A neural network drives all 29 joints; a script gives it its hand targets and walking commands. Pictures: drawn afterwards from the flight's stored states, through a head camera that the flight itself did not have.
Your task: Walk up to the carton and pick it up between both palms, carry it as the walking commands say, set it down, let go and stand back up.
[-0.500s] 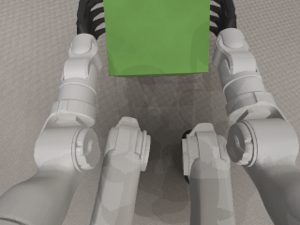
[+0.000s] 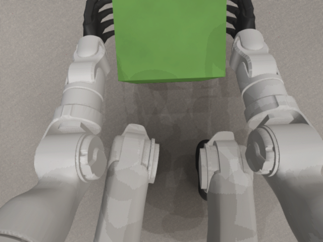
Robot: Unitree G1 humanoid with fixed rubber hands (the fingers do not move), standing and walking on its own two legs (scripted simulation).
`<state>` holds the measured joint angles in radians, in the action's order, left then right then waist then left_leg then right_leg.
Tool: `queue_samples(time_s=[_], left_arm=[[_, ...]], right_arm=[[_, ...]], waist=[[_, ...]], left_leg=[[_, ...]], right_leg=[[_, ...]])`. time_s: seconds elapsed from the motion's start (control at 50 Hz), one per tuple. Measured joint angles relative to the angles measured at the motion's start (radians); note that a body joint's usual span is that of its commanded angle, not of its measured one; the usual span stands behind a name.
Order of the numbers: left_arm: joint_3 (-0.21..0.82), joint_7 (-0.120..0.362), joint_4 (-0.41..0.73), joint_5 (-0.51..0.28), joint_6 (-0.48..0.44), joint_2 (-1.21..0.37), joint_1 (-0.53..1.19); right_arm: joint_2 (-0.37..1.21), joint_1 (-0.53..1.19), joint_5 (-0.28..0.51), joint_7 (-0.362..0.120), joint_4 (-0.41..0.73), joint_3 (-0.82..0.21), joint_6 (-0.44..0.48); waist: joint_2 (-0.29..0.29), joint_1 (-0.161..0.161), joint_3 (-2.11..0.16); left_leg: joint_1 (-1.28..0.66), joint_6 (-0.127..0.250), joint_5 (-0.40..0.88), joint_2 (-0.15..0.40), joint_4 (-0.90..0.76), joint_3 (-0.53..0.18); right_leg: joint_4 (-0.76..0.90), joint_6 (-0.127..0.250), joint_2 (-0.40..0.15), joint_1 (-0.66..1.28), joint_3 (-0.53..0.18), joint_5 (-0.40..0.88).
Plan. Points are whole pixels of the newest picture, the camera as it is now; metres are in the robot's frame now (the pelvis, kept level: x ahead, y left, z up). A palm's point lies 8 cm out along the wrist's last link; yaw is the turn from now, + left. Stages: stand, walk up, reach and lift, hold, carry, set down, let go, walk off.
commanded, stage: set down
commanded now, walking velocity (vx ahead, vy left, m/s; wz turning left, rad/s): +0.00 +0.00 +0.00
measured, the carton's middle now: (168, 50) +0.50 +0.03 -0.25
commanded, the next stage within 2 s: none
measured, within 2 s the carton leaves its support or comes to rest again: neither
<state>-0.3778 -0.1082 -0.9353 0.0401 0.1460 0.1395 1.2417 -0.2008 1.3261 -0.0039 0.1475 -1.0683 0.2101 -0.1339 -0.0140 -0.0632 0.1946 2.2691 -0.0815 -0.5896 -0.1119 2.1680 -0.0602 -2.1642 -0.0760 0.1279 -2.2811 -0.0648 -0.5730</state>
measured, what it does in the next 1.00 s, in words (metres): stands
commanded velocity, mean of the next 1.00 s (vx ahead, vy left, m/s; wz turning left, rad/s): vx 0.00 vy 0.00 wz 0.00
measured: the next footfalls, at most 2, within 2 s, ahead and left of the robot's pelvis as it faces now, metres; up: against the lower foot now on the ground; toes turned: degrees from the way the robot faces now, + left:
none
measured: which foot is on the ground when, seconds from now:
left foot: down 0.00-1.00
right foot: down 0.00-1.00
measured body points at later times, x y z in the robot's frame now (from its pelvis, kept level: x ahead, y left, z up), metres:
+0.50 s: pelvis +0.00 +0.00 +0.00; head +0.35 +0.01 +0.28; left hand +0.51 +0.19 -0.17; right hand +0.54 -0.11 -0.17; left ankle +0.11 +0.13 -0.34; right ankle +0.11 -0.12 -0.34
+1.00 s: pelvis +0.00 +0.00 +0.01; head +0.35 +0.01 +0.29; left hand +0.50 +0.22 -0.15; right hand +0.54 -0.15 -0.15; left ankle +0.11 +0.13 -0.34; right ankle +0.11 -0.12 -0.34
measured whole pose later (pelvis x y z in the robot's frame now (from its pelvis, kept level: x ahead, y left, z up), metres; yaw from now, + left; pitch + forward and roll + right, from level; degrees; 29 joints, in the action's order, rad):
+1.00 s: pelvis +0.00 +0.00 +0.01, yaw +1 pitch +41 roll +1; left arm -0.17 -0.11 -0.91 -0.21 0.03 0.29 1.17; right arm -0.32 1.23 0.15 0.13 -0.95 0.08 -0.05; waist -0.01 -0.05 0.20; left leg 2.27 -0.06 -0.57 -0.08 2.12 -0.04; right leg -2.13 -0.05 0.07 -2.27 -0.05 -0.57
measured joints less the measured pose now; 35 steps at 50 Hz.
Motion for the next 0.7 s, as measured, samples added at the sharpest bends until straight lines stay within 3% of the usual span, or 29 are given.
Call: queue_samples(time_s=[0.32,0.46,0.7], left_arm=[[-0.005,0.012,-0.038,0.006,-0.020,0.018,0.018],[0.031,0.019,-0.095,-0.021,-0.072,0.039,0.042],[0.179,-0.012,-0.122,-0.201,-0.157,0.118,-0.005]], right_arm=[[0.002,0.010,-0.018,-0.024,-0.008,0.013,0.017],[-0.010,0.012,-0.019,-0.035,-0.019,0.005,0.065],[-0.110,-0.048,0.143,-0.012,-0.001,-0.142,0.120]], waist=[[0.003,0.004,0.018],[0.008,0.002,0.039],[0.015,0.010,0.043]], left_leg=[[0.001,0.005,0.007,0.010,0.010,0.007],[-0.006,0.006,0.010,0.012,0.007,0.014],[0.003,0.015,0.026,0.022,-0.040,0.020]], right_leg=[[-0.013,0.005,-0.011,0.000,0.005,0.003],[-0.015,0.005,-0.016,0.007,0.001,0.002],[0.028,0.012,-0.032,0.001,0.002,0.011]])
